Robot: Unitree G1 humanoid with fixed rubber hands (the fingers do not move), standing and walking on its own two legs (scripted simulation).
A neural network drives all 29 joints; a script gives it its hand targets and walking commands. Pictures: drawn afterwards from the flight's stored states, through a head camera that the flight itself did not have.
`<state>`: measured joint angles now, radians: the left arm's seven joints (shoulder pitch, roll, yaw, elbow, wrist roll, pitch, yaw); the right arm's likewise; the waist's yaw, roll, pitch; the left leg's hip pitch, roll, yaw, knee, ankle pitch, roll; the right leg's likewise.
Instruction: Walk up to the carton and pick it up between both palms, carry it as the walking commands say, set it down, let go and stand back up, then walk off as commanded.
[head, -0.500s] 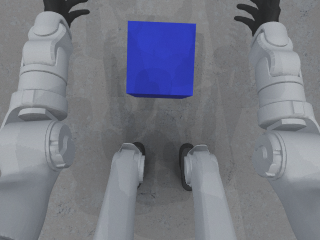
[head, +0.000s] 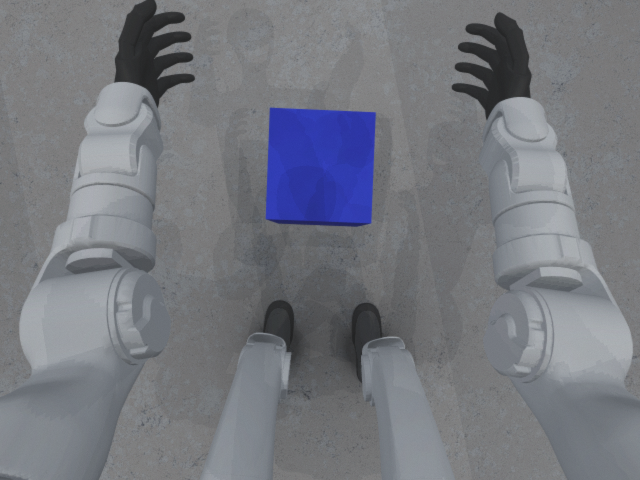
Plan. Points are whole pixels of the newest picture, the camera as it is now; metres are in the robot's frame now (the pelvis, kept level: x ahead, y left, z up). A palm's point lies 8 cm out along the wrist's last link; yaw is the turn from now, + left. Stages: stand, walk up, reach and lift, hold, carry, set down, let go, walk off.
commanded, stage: let go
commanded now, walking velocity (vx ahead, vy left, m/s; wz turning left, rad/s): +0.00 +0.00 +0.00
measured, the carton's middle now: (320, 176) +0.50 +0.02 -0.55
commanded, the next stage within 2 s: stand in 1.26 s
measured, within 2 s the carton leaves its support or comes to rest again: neither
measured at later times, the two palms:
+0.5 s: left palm (68, 231) +0.37 +0.23 -0.02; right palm (597, 247) +0.37 -0.22 -0.02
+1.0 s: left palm (8, 421) +0.24 +0.23 +0.04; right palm out of the picture +0.24 -0.24 +0.04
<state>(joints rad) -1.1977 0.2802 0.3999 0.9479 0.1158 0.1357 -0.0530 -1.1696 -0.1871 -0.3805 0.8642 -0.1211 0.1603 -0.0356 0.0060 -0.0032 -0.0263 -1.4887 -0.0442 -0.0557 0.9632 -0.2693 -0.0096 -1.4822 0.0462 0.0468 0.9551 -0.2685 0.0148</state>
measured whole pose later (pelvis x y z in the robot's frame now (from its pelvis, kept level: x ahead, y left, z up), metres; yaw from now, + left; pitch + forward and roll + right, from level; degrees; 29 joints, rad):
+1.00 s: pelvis +0.08 +0.00 +0.10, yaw +0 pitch -2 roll +0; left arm 0.24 0.22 0.04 0.43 0.00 0.08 -0.08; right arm 0.22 -0.22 -0.05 0.43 -0.01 0.09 0.07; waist 0.00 0.00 0.08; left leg -0.13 -0.03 -0.05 0.43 -0.27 0.01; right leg -0.13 0.03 0.06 0.43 -0.27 -0.01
